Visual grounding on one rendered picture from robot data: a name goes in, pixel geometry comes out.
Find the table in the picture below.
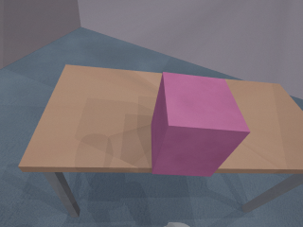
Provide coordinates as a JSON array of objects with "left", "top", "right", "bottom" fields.
[{"left": 18, "top": 64, "right": 303, "bottom": 218}]

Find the carton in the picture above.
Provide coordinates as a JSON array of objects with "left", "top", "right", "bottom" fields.
[{"left": 151, "top": 72, "right": 250, "bottom": 177}]

